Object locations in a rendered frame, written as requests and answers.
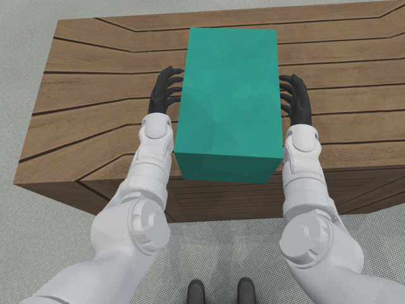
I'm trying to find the right robot upper arm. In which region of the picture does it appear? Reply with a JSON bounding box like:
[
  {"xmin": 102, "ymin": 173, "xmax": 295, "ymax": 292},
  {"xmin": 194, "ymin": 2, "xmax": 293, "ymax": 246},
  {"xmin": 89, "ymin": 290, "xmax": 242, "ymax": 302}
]
[{"xmin": 279, "ymin": 213, "xmax": 405, "ymax": 304}]

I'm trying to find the carton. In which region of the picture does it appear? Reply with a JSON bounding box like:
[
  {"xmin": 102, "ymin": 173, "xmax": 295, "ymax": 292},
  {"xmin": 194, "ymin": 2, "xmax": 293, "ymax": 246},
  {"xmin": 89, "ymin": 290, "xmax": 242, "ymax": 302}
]
[{"xmin": 174, "ymin": 27, "xmax": 284, "ymax": 184}]

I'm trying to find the pedestal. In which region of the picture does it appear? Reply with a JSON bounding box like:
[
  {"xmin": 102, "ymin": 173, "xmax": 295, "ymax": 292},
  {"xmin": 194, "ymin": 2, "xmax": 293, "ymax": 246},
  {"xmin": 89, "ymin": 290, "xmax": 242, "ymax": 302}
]
[{"xmin": 13, "ymin": 0, "xmax": 405, "ymax": 223}]

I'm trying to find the left robot forearm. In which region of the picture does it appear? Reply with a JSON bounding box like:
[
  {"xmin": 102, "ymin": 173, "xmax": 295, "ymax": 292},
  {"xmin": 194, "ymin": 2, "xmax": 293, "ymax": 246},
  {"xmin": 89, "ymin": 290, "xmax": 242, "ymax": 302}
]
[{"xmin": 90, "ymin": 113, "xmax": 174, "ymax": 240}]

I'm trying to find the robot left foot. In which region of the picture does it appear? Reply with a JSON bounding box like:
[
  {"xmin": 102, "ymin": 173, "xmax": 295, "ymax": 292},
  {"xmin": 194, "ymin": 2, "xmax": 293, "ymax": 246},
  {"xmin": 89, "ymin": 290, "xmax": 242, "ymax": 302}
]
[{"xmin": 187, "ymin": 279, "xmax": 205, "ymax": 304}]

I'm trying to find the left robot upper arm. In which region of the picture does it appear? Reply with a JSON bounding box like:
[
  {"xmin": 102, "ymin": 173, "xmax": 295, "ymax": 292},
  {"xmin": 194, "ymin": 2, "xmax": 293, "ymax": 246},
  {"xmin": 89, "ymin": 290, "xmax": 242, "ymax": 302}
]
[{"xmin": 19, "ymin": 198, "xmax": 170, "ymax": 304}]

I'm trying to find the robot foot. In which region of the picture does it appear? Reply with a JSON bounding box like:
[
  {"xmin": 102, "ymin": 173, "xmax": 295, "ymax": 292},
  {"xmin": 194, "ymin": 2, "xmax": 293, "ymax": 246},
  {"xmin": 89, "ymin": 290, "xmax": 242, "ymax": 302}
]
[
  {"xmin": 187, "ymin": 279, "xmax": 205, "ymax": 304},
  {"xmin": 237, "ymin": 277, "xmax": 256, "ymax": 304}
]

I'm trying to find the robot right hand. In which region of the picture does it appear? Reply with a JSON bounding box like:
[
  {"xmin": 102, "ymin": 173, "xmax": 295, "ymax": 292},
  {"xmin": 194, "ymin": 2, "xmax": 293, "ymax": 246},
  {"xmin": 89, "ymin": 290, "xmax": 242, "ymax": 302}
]
[{"xmin": 279, "ymin": 74, "xmax": 312, "ymax": 126}]

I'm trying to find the right robot forearm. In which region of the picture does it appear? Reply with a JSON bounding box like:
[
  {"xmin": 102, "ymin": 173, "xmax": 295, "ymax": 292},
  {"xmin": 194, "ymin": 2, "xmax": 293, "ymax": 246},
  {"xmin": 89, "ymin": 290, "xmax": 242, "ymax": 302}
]
[{"xmin": 282, "ymin": 124, "xmax": 351, "ymax": 236}]

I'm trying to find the robot right foot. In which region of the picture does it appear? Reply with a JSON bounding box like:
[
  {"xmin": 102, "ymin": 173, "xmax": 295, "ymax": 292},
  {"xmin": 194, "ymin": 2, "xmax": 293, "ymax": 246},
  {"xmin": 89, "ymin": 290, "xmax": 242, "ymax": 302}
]
[{"xmin": 237, "ymin": 277, "xmax": 256, "ymax": 304}]

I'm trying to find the robot left hand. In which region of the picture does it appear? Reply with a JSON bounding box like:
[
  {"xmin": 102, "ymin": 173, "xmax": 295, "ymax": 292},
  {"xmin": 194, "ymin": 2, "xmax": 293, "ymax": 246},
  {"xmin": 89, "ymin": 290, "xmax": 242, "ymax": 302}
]
[{"xmin": 148, "ymin": 66, "xmax": 184, "ymax": 115}]

